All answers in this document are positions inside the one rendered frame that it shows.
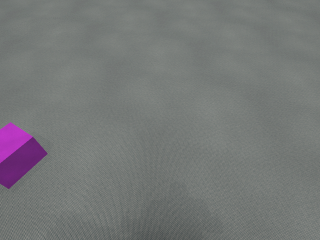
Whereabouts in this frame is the carton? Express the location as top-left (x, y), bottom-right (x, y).
top-left (0, 122), bottom-right (48, 189)

